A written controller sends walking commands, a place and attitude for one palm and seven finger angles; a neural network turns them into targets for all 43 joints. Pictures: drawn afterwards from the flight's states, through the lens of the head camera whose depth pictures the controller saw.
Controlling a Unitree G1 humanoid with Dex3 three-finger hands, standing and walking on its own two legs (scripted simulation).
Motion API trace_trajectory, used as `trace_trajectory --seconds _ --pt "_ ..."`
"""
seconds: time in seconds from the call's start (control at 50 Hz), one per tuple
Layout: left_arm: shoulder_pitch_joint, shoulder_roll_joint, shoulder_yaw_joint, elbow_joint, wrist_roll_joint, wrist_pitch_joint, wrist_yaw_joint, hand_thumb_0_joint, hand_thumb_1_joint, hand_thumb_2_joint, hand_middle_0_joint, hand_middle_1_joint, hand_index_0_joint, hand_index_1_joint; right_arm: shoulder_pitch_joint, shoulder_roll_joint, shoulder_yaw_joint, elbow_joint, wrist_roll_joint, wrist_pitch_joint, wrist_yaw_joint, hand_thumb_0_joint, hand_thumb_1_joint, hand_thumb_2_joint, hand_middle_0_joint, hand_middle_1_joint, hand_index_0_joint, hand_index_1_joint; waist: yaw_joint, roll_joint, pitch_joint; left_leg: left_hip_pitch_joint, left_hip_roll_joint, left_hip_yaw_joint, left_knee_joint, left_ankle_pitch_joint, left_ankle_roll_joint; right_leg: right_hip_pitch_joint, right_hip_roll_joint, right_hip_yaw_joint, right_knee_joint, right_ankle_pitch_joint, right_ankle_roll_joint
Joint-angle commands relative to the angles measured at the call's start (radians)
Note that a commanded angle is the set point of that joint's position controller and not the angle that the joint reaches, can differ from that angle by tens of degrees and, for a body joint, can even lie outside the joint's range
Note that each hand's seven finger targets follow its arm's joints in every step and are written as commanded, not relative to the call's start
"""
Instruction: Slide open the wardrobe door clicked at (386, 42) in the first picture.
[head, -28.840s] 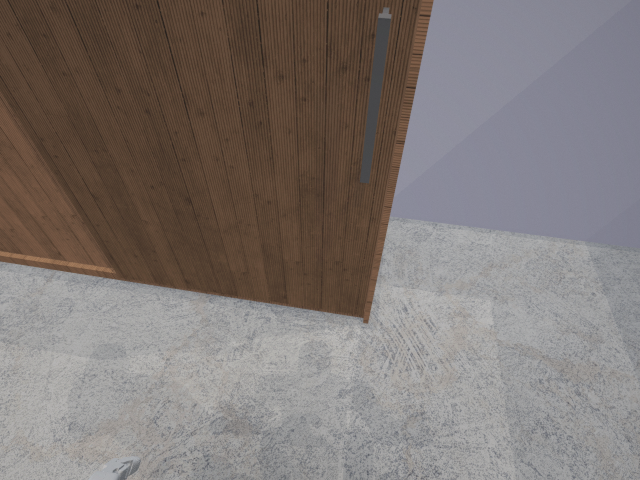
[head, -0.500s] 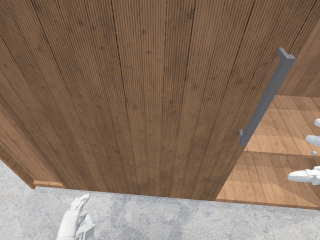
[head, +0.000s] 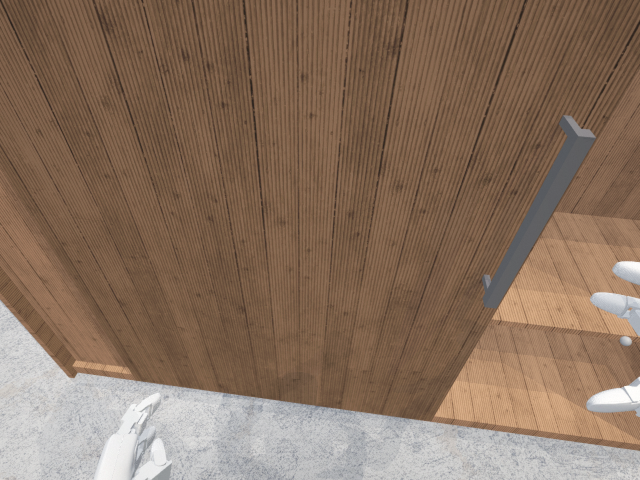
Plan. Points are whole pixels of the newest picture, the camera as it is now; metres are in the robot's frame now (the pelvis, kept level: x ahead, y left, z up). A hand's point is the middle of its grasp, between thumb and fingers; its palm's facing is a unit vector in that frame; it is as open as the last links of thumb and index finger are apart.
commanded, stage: draw the hand back to the body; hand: right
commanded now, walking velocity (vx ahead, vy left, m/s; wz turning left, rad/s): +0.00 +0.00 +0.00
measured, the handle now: (523, 225) +0.46 -0.29 +0.10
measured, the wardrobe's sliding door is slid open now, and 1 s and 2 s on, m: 0.67 0.67 0.67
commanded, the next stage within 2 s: step back with the hand held close in 1.04 s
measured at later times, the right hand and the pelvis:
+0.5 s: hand (631, 335) +0.23 -0.29 +0.17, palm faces +0.47 +0.82 -0.34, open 10.4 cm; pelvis +0.02 -0.02 +0.01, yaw +0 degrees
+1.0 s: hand (600, 351) +0.21 -0.24 +0.17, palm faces +0.45 +0.81 -0.38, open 7.5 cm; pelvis +0.02 +0.02 +0.01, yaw +0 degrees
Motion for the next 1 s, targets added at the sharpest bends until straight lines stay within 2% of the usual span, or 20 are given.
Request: trace_trajectory --seconds 0.0,0.02,0.04,0.08,0.16,0.22,0.24,0.26,0.32,0.36,0.44,0.5,0.54,0.56,0.64,0.72,0.78,0.84,0.88,0.98 --pt "-0.163 0.117 0.046 -0.163 0.040 -0.062 -0.027 0.000 0.900 0.900 -0.200 -0.300 -0.200 -0.300 -0.012 -0.203 -0.016 -0.336 -0.146 -0.091 -0.310 0.000 0.260 -0.340 0.240 0.980 0.240 0.980 -0.013 -0.030 0.021 -0.133 0.022 -0.066 -0.192 0.059 0.002 0.129 0.030 0.107 -0.155 -0.009 -0.022" --pt "-0.169 0.114 0.051 -0.159 0.039 -0.048 -0.030 0.000 0.900 0.900 -0.200 -0.300 -0.200 -0.300 0.018 -0.199 -0.019 -0.389 -0.173 -0.097 -0.352 0.000 0.224 -0.357 0.239 0.959 0.239 0.959 -0.019 -0.055 0.000 -0.119 0.021 -0.067 -0.187 0.059 0.005 0.150 0.023 0.106 -0.168 -0.025 -0.021" --pt "-0.170 0.117 0.053 -0.154 0.044 -0.038 -0.033 0.000 0.900 0.900 -0.200 -0.300 -0.200 -0.300 0.035 -0.209 -0.025 -0.434 -0.189 -0.108 -0.386 0.000 0.188 -0.375 0.237 0.938 0.237 0.938 -0.027 -0.035 -0.024 -0.083 0.018 -0.064 -0.190 0.081 0.008 0.160 0.022 0.102 -0.178 -0.007 -0.025" --pt "-0.170 0.108 0.054 -0.155 0.049 -0.026 -0.039 0.000 0.900 0.900 -0.200 -0.300 -0.200 -0.300 0.039 -0.207 -0.019 -0.548 -0.212 -0.125 -0.436 0.000 0.115 -0.410 0.235 0.895 0.235 0.895 -0.021 -0.104 -0.088 -0.054 0.023 -0.068 -0.178 0.112 0.010 0.211 0.020 0.093 -0.187 0.020 -0.022" --pt "-0.178 0.098 0.056 -0.141 0.054 0.001 -0.038 0.000 0.900 0.900 -0.200 -0.300 -0.200 -0.300 0.027 -0.154 0.035 -0.588 -0.243 -0.128 -0.489 0.000 -0.030 -0.480 0.230 0.810 0.230 0.810 -0.003 -0.086 -0.065 -0.035 0.016 -0.063 -0.185 0.120 0.010 0.241 0.006 0.102 -0.226 0.021 -0.018" --pt "-0.178 0.097 0.054 -0.138 0.058 0.019 -0.036 0.000 0.900 0.900 -0.200 -0.300 -0.200 -0.300 0.029 -0.143 0.047 -0.588 -0.263 -0.123 -0.512 0.000 -0.139 -0.533 0.226 0.746 0.226 0.746 -0.006 -0.081 -0.063 -0.021 0.013 -0.056 -0.183 0.145 0.012 0.269 0.007 0.109 -0.244 0.056 -0.015" --pt "-0.181 0.098 0.054 -0.134 0.060 0.026 -0.036 0.000 0.900 0.900 -0.200 -0.300 -0.200 -0.300 0.038 -0.133 0.055 -0.590 -0.266 -0.119 -0.513 0.000 -0.175 -0.550 0.225 0.725 0.225 0.725 -0.009 -0.035 -0.064 -0.007 0.009 -0.055 -0.191 0.163 0.013 0.277 0.005 0.110 -0.244 0.094 -0.017" --pt "-0.185 0.093 0.054 -0.138 0.061 0.034 -0.037 0.000 0.900 0.900 -0.200 -0.300 -0.200 -0.300 0.064 -0.103 0.079 -0.584 -0.266 -0.113 -0.513 0.000 -0.211 -0.567 0.224 0.704 0.224 0.704 -0.007 -0.040 -0.050 -0.003 0.013 -0.053 -0.189 0.181 0.013 0.284 0.003 0.102 -0.239 0.135 -0.016" --pt "-0.197 0.089 0.049 -0.147 0.064 0.053 -0.046 0.000 0.900 0.900 -0.200 -0.300 -0.200 -0.300 0.069 -0.099 0.088 -0.622 -0.272 -0.109 -0.513 0.000 -0.320 -0.620 0.220 0.640 0.220 0.640 -0.017 -0.064 -0.052 0.015 0.013 -0.051 -0.193 0.190 0.014 0.303 0.004 0.111 -0.252 0.170 -0.006" --pt "-0.202 0.083 0.050 -0.152 0.067 0.063 -0.049 0.000 0.900 0.900 -0.200 -0.300 -0.200 -0.300 0.128 -0.087 0.094 -0.631 -0.269 -0.103 -0.510 0.000 -0.393 -0.655 0.218 0.598 0.218 0.598 -0.023 -0.061 -0.039 0.036 0.014 -0.052 -0.201 0.213 0.015 0.308 0.000 0.105 -0.251 0.211 -0.005" --pt "-0.211 0.080 0.048 -0.162 0.072 0.083 -0.058 0.000 0.900 0.900 -0.200 -0.300 -0.200 -0.300 0.191 -0.117 0.051 -0.673 -0.266 -0.101 -0.504 0.000 -0.538 -0.725 0.213 0.512 0.213 0.512 -0.037 -0.044 -0.047 0.071 0.008 -0.049 -0.215 0.238 0.016 0.307 0.001 0.104 -0.255 0.249 0.001" --pt "-0.214 0.067 0.047 -0.176 0.072 0.098 -0.063 0.000 0.900 0.900 -0.200 -0.300 -0.200 -0.300 0.243 -0.112 0.046 -0.718 -0.260 -0.102 -0.499 0.000 -0.646 -0.777 0.209 0.449 0.209 0.449 -0.037 -0.050 -0.044 0.082 0.011 -0.050 -0.217 0.275 0.012 0.308 0.005 0.087 -0.242 0.288 -0.001" --pt "-0.217 0.069 0.048 -0.180 0.074 0.104 -0.062 0.000 0.900 0.900 -0.200 -0.300 -0.200 -0.300 0.268 -0.126 0.027 -0.722 -0.257 -0.098 -0.497 0.000 -0.719 -0.813 0.206 0.406 0.206 0.406 -0.041 -0.033 -0.041 0.092 0.009 -0.052 -0.230 0.292 0.010 0.302 0.008 0.081 -0.243 0.285 -0.005" --pt "-0.218 0.063 0.048 -0.184 0.071 0.108 -0.062 0.000 0.900 0.900 -0.200 -0.300 -0.200 -0.300 0.279 -0.104 0.047 -0.729 -0.256 -0.098 -0.494 0.000 -0.755 -0.830 0.205 0.385 0.205 0.385 -0.036 -0.049 -0.024 0.083 0.012 -0.054 -0.229 0.298 0.008 0.300 0.010 0.069 -0.237 0.276 -0.007" --pt "-0.226 0.065 0.051 -0.187 0.071 0.112 -0.058 0.000 0.900 0.900 -0.200 -0.300 -0.200 -0.300 0.283 -0.101 0.055 -0.765 -0.255 -0.102 -0.491 0.000 -0.900 -0.900 0.200 0.300 0.200 0.300 -0.033 -0.043 -0.009 0.072 0.010 -0.058 -0.254 0.282 0.004 0.302 0.018 0.056 -0.236 0.227 -0.016" --pt "-0.225 0.063 0.055 -0.183 0.069 0.123 -0.047 0.000 0.900 0.900 -0.200 -0.300 -0.200 -0.300 0.276 -0.096 0.058 -0.725 -0.253 -0.100 -0.492 0.000 -0.900 -0.900 0.200 0.300 0.200 0.300 -0.028 0.005 0.013 0.049 0.013 -0.062 -0.264 0.267 -0.006 0.300 0.028 0.041 -0.234 0.192 -0.025" --pt "-0.228 0.063 0.056 -0.180 0.072 0.122 -0.040 0.000 0.900 0.900 -0.200 -0.300 -0.200 -0.300 0.264 -0.112 0.047 -0.733 -0.254 -0.105 -0.495 0.000 -0.900 -0.900 0.200 0.300 0.200 0.300 -0.033 -0.013 -0.007 0.065 0.018 -0.069 -0.270 0.297 -0.007 0.311 0.036 0.034 -0.227 0.208 -0.031" --pt "-0.239 0.061 0.058 -0.174 0.074 0.119 -0.035 0.000 0.900 0.900 -0.200 -0.300 -0.200 -0.300 0.266 -0.120 0.043 -0.730 -0.252 -0.111 -0.494 0.000 -0.900 -0.900 0.200 0.300 0.200 0.300 -0.036 0.013 0.002 0.064 0.020 -0.077 -0.288 0.320 -0.012 0.316 0.039 0.028 -0.222 0.213 -0.037" --pt "-0.237 0.056 0.055 -0.175 0.074 0.119 -0.036 0.000 0.900 0.900 -0.200 -0.300 -0.200 -0.300 0.265 -0.112 0.051 -0.733 -0.251 -0.114 -0.493 0.000 -0.900 -0.900 0.200 0.300 0.200 0.300 -0.035 -0.027 0.008 0.065 0.026 -0.081 -0.285 0.337 -0.014 0.318 0.043 0.023 -0.219 0.221 -0.036" --pt "-0.243 0.055 0.057 -0.171 0.074 0.121 -0.033 0.000 0.900 0.900 -0.200 -0.300 -0.200 -0.300 0.271 -0.109 0.052 -0.710 -0.247 -0.117 -0.488 0.000 -0.900 -0.900 0.200 0.300 0.200 0.300 -0.036 0.019 0.030 0.060 0.026 -0.088 -0.302 0.332 -0.021 0.315 0.043 0.020 -0.223 0.212 -0.039"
